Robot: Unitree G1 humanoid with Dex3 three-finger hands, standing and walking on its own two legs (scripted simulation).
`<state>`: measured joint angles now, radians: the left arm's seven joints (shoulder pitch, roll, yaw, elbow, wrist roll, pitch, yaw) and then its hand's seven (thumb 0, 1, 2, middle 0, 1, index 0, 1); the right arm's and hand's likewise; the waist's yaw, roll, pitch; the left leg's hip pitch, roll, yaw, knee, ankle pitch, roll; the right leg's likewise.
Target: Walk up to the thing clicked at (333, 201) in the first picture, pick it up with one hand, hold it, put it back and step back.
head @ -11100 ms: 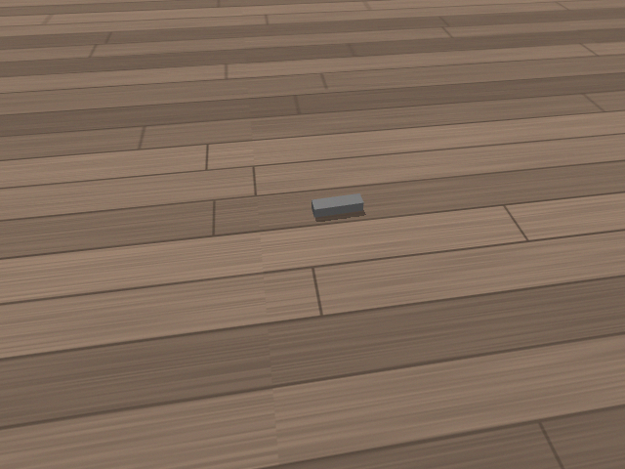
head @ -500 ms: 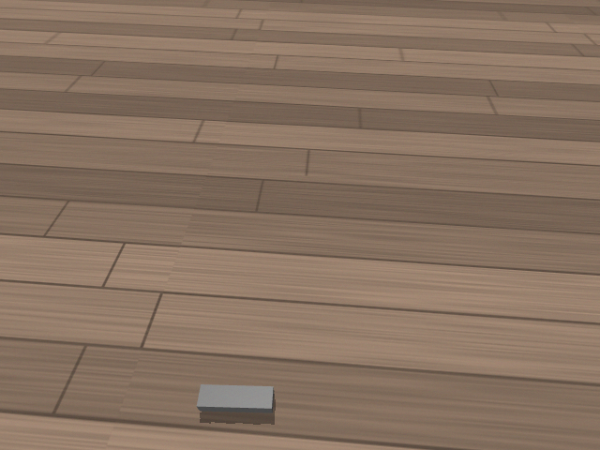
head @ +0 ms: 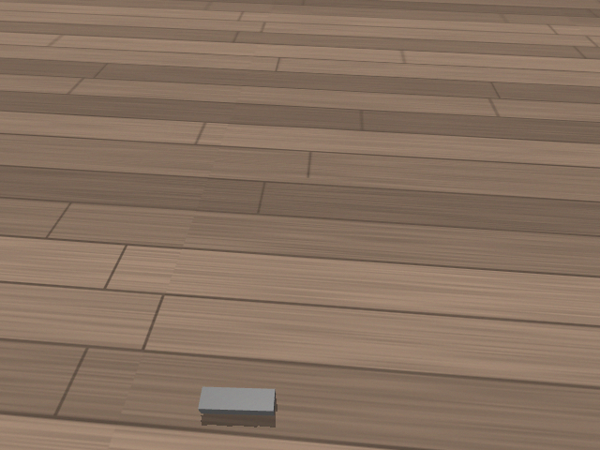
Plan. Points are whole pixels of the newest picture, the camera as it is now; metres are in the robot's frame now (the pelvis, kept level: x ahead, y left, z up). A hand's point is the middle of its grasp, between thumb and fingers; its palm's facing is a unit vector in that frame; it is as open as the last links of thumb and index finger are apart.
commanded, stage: stand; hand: left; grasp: from above
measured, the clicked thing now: (238, 401) +0.41 +0.20 -0.76
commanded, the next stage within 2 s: rise first in 0.76 s
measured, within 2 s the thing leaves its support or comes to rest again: neither
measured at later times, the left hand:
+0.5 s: hand out of the picture +0.07 +0.25 -0.16, palm faces -0.04 -0.94 -0.35, open 7.4 cm
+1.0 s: hand out of the picture +0.11 +0.25 -0.16, palm faces +0.04 -0.94 -0.33, open 7.9 cm
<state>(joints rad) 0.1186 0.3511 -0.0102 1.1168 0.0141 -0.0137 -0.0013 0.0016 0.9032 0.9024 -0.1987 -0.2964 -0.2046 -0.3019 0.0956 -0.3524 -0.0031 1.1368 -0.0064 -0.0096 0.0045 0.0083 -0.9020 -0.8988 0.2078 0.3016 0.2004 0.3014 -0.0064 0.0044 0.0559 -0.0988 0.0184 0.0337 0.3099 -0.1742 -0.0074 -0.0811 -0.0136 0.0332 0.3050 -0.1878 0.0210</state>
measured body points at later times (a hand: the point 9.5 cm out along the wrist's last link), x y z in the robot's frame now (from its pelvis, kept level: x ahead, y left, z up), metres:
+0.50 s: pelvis +0.00 +0.00 +0.00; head +0.01 +0.00 +0.45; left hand +0.07 +0.30 -0.13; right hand +0.07 -0.30 -0.13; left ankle +0.00 +0.12 -0.75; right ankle -0.01 -0.13 -0.75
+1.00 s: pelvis -0.02 +0.00 -0.01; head +0.03 +0.00 +0.44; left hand +0.11 +0.30 -0.14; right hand +0.08 -0.28 -0.14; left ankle +0.00 +0.12 -0.75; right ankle -0.01 -0.13 -0.75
